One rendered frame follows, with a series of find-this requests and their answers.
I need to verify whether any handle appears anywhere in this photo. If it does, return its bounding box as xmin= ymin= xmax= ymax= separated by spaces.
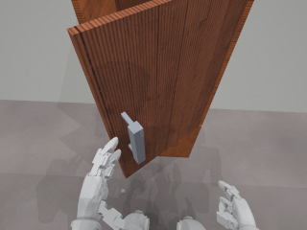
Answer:
xmin=121 ymin=111 xmax=146 ymax=165

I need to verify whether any left robot shin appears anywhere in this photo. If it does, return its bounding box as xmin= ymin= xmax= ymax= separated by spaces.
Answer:
xmin=134 ymin=210 xmax=144 ymax=215

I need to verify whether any left robot thigh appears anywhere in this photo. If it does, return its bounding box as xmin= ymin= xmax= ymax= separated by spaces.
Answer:
xmin=124 ymin=213 xmax=150 ymax=230

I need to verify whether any cupboard door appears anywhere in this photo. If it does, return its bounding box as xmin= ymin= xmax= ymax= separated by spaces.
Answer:
xmin=67 ymin=0 xmax=248 ymax=178

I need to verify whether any left robot forearm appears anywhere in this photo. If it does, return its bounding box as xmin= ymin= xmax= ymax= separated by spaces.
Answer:
xmin=70 ymin=218 xmax=102 ymax=230

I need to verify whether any robot right hand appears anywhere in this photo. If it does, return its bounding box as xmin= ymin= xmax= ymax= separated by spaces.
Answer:
xmin=216 ymin=180 xmax=256 ymax=230

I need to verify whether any robot left hand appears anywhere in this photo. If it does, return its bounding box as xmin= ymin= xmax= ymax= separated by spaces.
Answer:
xmin=77 ymin=137 xmax=143 ymax=230

